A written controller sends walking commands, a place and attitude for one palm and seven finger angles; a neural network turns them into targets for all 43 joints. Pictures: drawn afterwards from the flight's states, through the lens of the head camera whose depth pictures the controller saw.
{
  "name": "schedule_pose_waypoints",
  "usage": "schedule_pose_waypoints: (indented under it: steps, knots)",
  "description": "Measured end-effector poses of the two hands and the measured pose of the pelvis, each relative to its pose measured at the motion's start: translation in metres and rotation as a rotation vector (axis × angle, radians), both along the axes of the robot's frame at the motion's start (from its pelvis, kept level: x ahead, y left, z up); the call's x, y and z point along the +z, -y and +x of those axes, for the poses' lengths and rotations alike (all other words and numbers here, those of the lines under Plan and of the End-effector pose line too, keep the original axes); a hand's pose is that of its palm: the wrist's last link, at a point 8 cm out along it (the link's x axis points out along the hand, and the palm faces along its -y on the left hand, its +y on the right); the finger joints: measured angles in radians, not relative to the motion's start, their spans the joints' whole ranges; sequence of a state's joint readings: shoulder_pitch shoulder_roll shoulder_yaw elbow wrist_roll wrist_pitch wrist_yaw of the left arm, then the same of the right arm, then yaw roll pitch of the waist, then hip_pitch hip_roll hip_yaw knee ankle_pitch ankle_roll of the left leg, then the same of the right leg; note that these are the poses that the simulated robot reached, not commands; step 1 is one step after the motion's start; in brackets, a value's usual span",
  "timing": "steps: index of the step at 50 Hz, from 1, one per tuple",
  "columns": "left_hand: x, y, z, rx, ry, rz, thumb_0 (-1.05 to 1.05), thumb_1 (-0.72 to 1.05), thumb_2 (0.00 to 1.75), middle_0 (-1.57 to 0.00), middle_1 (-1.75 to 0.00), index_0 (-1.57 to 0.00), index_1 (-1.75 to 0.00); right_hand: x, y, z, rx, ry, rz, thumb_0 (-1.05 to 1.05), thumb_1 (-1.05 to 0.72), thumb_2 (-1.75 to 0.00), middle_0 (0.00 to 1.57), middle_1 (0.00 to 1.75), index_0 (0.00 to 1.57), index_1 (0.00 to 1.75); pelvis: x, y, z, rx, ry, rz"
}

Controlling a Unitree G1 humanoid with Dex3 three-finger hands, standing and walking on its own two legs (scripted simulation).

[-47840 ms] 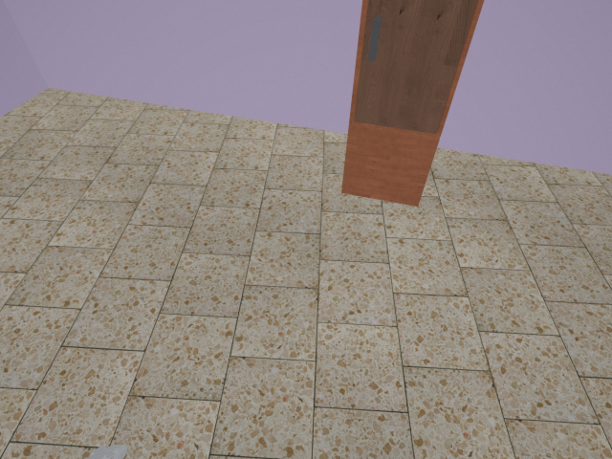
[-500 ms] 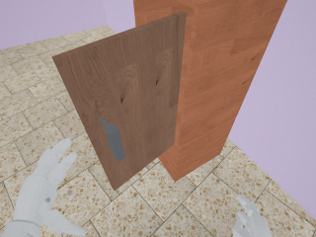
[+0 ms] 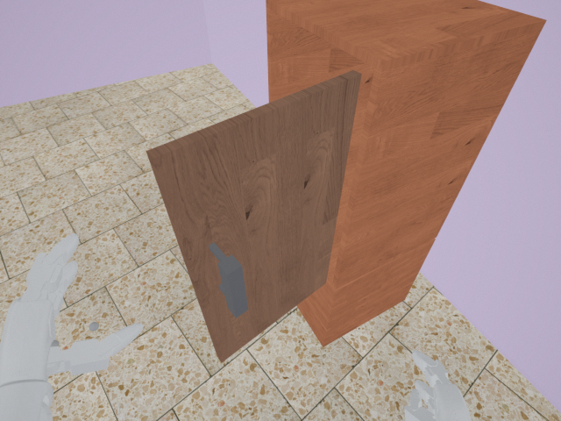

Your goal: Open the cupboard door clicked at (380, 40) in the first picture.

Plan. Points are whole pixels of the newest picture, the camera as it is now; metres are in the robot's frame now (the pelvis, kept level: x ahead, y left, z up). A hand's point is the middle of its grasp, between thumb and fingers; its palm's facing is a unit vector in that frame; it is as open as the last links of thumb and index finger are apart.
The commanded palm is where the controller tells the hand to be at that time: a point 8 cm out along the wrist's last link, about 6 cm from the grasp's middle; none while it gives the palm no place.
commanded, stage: draw the hand back to the body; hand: left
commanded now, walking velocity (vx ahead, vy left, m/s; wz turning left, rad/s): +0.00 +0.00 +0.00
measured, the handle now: (226, 279) +0.33 +0.13 +0.01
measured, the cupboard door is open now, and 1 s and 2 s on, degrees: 100 100 100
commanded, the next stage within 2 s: step back with the hand held close in 0.68 s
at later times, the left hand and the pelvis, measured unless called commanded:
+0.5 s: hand (65, 299) +0.19 +0.26 +0.15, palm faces +0.45 -0.81 -0.38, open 7.7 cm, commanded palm +0.14 +0.29 +0.18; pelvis +0.00 -0.01 +0.01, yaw -1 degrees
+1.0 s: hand (78, 315) +0.18 +0.24 +0.16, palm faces +0.40 -0.80 -0.45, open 7.4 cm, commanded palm +0.12 +0.27 +0.18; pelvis -0.03 -0.02 +0.01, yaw -1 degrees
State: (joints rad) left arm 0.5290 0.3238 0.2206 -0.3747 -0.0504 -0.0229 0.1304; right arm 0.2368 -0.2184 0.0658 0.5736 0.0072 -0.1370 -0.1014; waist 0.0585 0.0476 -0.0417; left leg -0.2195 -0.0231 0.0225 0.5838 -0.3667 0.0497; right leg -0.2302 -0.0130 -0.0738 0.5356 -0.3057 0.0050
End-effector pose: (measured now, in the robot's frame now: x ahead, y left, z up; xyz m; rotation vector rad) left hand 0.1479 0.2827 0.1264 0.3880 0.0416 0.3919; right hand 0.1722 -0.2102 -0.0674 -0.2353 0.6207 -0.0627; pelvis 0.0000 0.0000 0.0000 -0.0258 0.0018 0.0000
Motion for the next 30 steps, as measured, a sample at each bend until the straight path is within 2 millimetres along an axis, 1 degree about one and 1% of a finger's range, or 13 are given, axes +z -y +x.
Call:
schedule_pose_waypoints:
  steps: [4, 9, 15, 18, 20, 23, 27, 30]
  knots:
    - [0.013, -0.006, 0.007, 0.008, 0.036, 0.02, 0.0, 0.22, 0.6, -0.18, -0.3, -0.19, -0.3, 0.003, -0.003, 0.005, 0.011, -0.002, 0.005, 0.01, -0.9, -0.9, 0.2, 0.3, 0.2, 0.3, 0.004, -0.003, 0.004, -0.005, 0.017, 0.001]
    - [0.029, -0.011, 0.012, 0.006, 0.076, 0.049, 0.0, 0.39, 0.68, -0.19, -0.3, -0.19, -0.3, 0.007, -0.003, 0.01, 0.016, -0.006, 0.007, 0.01, -0.9, -0.9, 0.2, 0.3, 0.2, 0.3, 0.008, -0.004, 0.008, -0.011, 0.03, 0.003]
    - [0.05, -0.018, 0.01, 0.022, 0.134, 0.099, 0.01, 0.6, 0.77, -0.2, -0.3, -0.2, -0.3, 0.008, 0.002, 0.01, 0.017, -0.017, 0.007, 0.01, -0.9, -0.9, 0.2, 0.3, 0.2, 0.3, 0.01, -0.002, 0.008, -0.013, 0.044, 0.005]
    - [0.057, -0.021, 0.008, 0.042, 0.159, 0.114, 0.01, 0.69, 0.81, -0.2, -0.3, -0.21, -0.3, 0.008, 0.005, 0.009, 0.013, -0.026, 0.008, 0.01, -0.9, -0.9, 0.2, 0.3, 0.2, 0.3, 0.011, 0.001, 0.005, -0.014, 0.051, 0.006]
    - [0.056, -0.021, 0.006, 0.052, 0.16, 0.107, 0.01, 0.75, 0.83, -0.2, -0.3, -0.21, -0.3, 0.007, 0.008, 0.007, 0.01, -0.033, 0.01, 0.01, -0.9, -0.9, 0.2, 0.3, 0.2, 0.3, 0.012, 0.002, 0.003, -0.014, 0.054, 0.007]
    - [0.05, -0.016, 0.004, 0.055, 0.141, 0.084, 0.01, 0.81, 0.86, -0.2, -0.3, -0.21, -0.3, 0.006, 0.012, 0.002, 0.006, -0.043, 0.01, 0.01, -0.9, -0.9, 0.2, 0.3, 0.2, 0.3, 0.012, 0.005, 0.0, -0.015, 0.057, 0.009]
    - [0.042, -0.007, -0.001, 0.042, 0.117, 0.061, 0.01, 0.85, 0.88, -0.2, -0.3, -0.21, -0.3, 0.005, 0.019, -0.004, -0.004, -0.052, 0.006, 0.01, -0.9, -0.9, 0.2, 0.3, 0.2, 0.3, 0.013, 0.009, -0.003, -0.014, 0.063, 0.011]
    - [0.043, -0.002, -0.006, 0.035, 0.122, 0.063, 0.01, 0.87, 0.89, -0.21, -0.3, -0.21, -0.3, 0.005, 0.023, -0.008, -0.01, -0.05, 0.002, 0.01, -0.9, -0.9, 0.2, 0.3, 0.2, 0.3, 0.013, 0.013, -0.005, -0.014, 0.071, 0.012]
